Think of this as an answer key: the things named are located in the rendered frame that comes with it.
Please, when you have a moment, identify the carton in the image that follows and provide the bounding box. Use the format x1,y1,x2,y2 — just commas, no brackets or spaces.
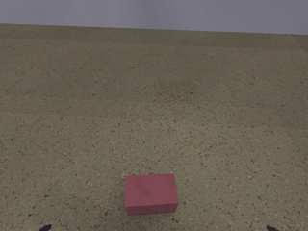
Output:
124,173,178,216

